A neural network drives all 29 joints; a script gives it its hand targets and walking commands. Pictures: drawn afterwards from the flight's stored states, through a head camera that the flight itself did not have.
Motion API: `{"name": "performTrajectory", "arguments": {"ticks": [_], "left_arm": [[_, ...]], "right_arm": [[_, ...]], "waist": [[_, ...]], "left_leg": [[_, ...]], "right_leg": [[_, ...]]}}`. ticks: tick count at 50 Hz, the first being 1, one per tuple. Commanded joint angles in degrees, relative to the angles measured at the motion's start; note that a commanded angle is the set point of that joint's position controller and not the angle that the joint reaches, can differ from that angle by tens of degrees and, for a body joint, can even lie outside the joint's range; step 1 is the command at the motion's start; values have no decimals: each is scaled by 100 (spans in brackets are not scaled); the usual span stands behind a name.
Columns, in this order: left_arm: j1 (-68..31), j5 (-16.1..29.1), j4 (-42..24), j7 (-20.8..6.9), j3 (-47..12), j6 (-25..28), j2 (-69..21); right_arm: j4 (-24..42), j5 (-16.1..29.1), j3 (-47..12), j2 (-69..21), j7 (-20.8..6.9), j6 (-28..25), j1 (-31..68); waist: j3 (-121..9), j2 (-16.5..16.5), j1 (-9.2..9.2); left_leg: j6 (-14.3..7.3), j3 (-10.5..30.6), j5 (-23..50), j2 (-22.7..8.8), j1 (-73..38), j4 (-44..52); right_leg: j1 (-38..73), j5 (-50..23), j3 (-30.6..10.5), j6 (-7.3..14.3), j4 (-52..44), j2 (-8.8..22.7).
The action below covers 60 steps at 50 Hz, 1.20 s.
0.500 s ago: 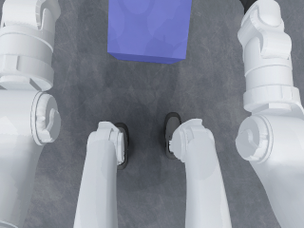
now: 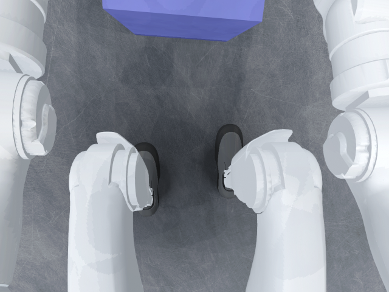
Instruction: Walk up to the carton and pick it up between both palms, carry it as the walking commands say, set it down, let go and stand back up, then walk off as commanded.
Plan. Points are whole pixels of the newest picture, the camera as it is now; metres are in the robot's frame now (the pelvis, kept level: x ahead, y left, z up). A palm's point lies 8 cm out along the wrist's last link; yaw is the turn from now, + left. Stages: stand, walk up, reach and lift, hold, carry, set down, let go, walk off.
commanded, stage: reach and lift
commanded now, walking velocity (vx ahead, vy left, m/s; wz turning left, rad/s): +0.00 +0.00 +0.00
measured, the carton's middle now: out of the picture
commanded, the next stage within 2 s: none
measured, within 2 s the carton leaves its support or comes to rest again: leaves its support in 1.86 s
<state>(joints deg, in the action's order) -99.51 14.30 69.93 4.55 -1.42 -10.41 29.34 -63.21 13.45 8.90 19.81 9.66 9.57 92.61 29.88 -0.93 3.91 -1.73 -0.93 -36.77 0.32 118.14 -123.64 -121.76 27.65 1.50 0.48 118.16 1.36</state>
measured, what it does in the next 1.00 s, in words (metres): stands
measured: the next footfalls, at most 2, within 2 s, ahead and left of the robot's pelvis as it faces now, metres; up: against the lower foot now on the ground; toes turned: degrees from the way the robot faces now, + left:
none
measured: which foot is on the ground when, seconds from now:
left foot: down 0.00-1.00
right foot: down 0.00-1.00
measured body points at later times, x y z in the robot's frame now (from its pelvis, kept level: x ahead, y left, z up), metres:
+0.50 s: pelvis +0.02 +0.00 -0.04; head +0.40 +0.01 +0.17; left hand +0.62 +0.17 -0.22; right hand +0.59 -0.20 -0.22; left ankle +0.10 +0.11 -0.37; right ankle +0.14 -0.12 -0.37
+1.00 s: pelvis +0.01 +0.00 -0.03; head +0.40 +0.00 +0.18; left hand +0.62 +0.15 -0.21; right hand +0.59 -0.16 -0.22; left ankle +0.10 +0.11 -0.37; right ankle +0.14 -0.12 -0.37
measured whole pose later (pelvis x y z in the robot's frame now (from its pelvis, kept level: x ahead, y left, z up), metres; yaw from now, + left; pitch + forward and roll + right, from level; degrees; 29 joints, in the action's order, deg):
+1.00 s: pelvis +0.01 +0.00 -0.03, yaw +1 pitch +33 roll -1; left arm -99.2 14.7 71.9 5.9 -4.1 -6.7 25.0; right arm -67.5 11.6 8.2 16.2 8.8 4.0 93.9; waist 29.9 -0.4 3.7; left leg -1.8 -1.5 -38.0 1.1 124.7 -129.7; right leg -128.5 29.2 0.8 0.1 124.6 1.8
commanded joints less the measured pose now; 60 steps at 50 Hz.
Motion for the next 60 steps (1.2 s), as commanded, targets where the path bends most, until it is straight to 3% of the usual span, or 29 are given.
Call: {"name": "performTrajectory", "arguments": {"ticks": [1, 2, 4, 5, 6, 7, 10, 14, 15, 19, 21, 24, 26, 27, 31, 33, 34, 36, 37, 38, 42, 46, 48, 49, 53, 54, 55, 58, 60], "left_arm": [[-2007, 16, -545, 2, 22, 281, 648], [-1912, 95, -433, -22, -95, 274, 646], [-2025, 150, -732, -7, -200, 358, 521], [-1883, 104, -329, 3, -96, 357, 565], [-2022, 127, -591, 10, -118, 400, 562], [-1988, 117, -521, 5, -110, 427, 548], [-2040, 176, -770, 42, -155, 496, 643], [-1795, 135, -719, 98, -128, 484, 688], [-1863, 197, -854, 105, -132, 500, 699], [-1706, 254, -1122, 120, -226, 493, 539], [-1653, 194, -1117, 104, -166, 519, 472], [-1458, 216, -1037, 74, -225, 486, 294], [-1475, 157, -913, 97, -142, 482, 328], [-1412, 102, -941, 94, -135, 477, 334], [-1537, 33, -828, 85, -45, 502, 281], [-1679, 137, -842, 64, -195, 492, 188], [-1602, 50, -663, 75, -56, 475, 244], [-1661, 47, -689, 78, -196, 486, 101], [-1726, 27, -712, 70, -132, 503, 141], [-1818, 122, -712, 47, -269, 478, -49], [-1875, -52, -605, 47, -81, 529, -9], [-2140, 85, -791, -27, -286, 544, -359], [-2046, 51, -735, -47, -339, 545, -548], [-2039, 77, -674, -87, -323, 561, -622], [-2132, 48, -877, -228, -418, 548, -1329], [-2148, 33, -782, -319, -551, 532, -1708], [-2050, -45, -657, -391, -457, 497, -1958], [-2383, -163, -833, -846, -633, 420, -3602], [-2451, -243, -818, -1200, -676, 319, -4860]], "right_arm": [[385, 132, -67, 720, -68, -279, 1862], [375, 51, 6, 850, -80, -310, 1884], [422, 69, 29, 877, -85, -423, 1902], [312, 44, 6, 942, -94, -444, 1918], [374, 56, 21, 939, -108, -499, 1963], [244, 144, -73, 793, -141, -499, 1937], [271, 99, 73, 964, -102, -608, 1939], [219, 129, 5, 1046, -81, -639, 1712], [470, 221, -74, 1014, -88, -651, 1874], [478, 221, 30, 1034, -86, -682, 1616], [368, 224, -67, 893, -119, -667, 1517], [458, 195, 75, 916, -158, -710, 1449], [399, 166, 17, 901, -143, -695, 1529], [356, 69, 173, 958, -143, -703, 1408], [256, 49, 107, 779, -165, -683, 1501], [200, 26, 142, 816, -162, -683, 1480], [351, 34, 58, 763, -147, -675, 1620], [305, -41, 124, 717, -134, -698, 1729], [366, 0, -1, 601, -140, -681, 1737], [393, 14, -22, 555, -153, -696, 1897], [264, -58, -104, 356, -119, -672, 1856], [318, -211, 11, 312, -134, -715, 2008], [326, -239, -30, 212, -147, -730, 1943], [347, -218, -147, -46, -195, -716, 2001], [521, -164, -287, -607, -380, -698, 2284], [474, -134, -340, -1000, -478, -675, 2245], [552, -144, -400, -1134, -553, -653, 2448], [571, -374, -524, -2615, -1009, -545, 2706], [742, -423, -666, -3859, -1388, -369, 2935]], "waist": [[-8354, 468, -36], [-8249, 401, 166], [-8421, 595, 179], [-8103, 502, 99], [-8141, 566, 133], [-7995, 500, 26], [-8241, 495, 149], [-8432, 488, 130], [-8462, 430, 48], [-8654, 570, 197], [-8460, 597, 88], [-8356, 525, 241], [-8242, 457, 162], [-8185, 520, 239], [-7820, 522, 90], [-7906, 530, 291], [-7785, 438, 111], [-7873, 523, 201], [-7755, 466, 114], [-7807, 509, 175], [-7562, 353, 64], [-7619, 481, 372], [-7632, 542, 389], [-7499, 398, 283], [-7290, 508, 234], [-7452, 559, 331], [-7337, 598, 256], [-7013, 569, 474], [-6765, 598, 452]], "left_leg": [[186, 105, 1568, 128, -2308, 1117], [168, 157, 1589, 118, -2431, 1063], [233, 175, 1776, 112, -2538, 924], [198, 185, 1765, 110, -2471, 860], [234, 219, 1890, 100, -2353, 813], [203, 195, 1795, 94, -2256, 788], [249, 196, 1976, 96, -2217, 618], [263, 140, 2105, 106, -2234, 473], [216, 150, 2145, 136, -2322, 459], [265, 146, 2429, 164, -2431, 435], [267, 122, 2475, 172, -2349, 428], [249, 205, 2564, 170, -2446, 465], [254, 153, 2407, 169, -2290, 482], [270, 201, 2437, 183, -2294, 514], [231, 199, 2295, 184, -2247, 557], [250, 231, 2186, 195, -2470, 572], [226, 233, 2165, 216, -2355, 568], [241, 260, 2204, 215, -2339, 640], [208, 222, 2131, 241, -2369, 613], [194, 262, 2122, 235, -2407, 641], [193, 135, 1859, 292, -2044, 655], [239, 197, 1978, 303, -2188, 636], [253, 168, 2051, 342, -2304, 613], [199, 192, 2060, 363, -2212, 661], [173, 152, 1992, 428, -2173, 677], [186, 161, 2126, 407, -2460, 625], [185, 177, 2054, 415, -2372, 659], [186, 243, 2021, 494, -2276, 568], [150, 256, 1962, 565, -2201, 541]], "right_leg": [[4436, -1807, 12, -166, -285, -264], [4269, -1785, 103, -178, -249, -266], [4230, -1965, 77, -150, -73, -249], [3969, -1833, 61, -189, -47, -256], [4089, -2085, 13, -162, 53, -227], [4010, -1991, 12, -185, 80, -208], [4204, -2366, 5, -172, 319, -169], [4418, -2552, -4, -169, 457, -152], [4374, -2503, -27, -172, 436, -179], [4477, -2895, 23, -121, 559, -179], [4289, -2865, -36, -98, 520, -208], [4024, -2828, 64, -123, 507, -217], [4056, -2707, 27, -138, 461, -212], [4071, -2783, 34, -130, 490, -242], [3653, -2406, 1, -127, 369, -267], [3638, -2239, 92, -155, 322, -263], [3676, -2234, 27, -172, 291, -285], [3746, -2341, 72, -170, 320, -290], [3701, -2208, 13, -166, 253, -305], [3734, -2224, 36, -159, 247, -301], [3917, -2109, -32, -182, 154, -356], [3887, -2206, 19, -130, 171, -345], [3975, -2284, 7, -143, 150, -376], [3906, -2231, 12, -153, 146, -395], [3777, -2139, 14, -111, 101, -433], [3832, -2209, 58, -132, 124, -441], [3861, -2168, 44, -120, 151, -443], [3514, -2075, 91, -68, 198, -499], [3313, -1929, 132, -49, 263, -541]]}}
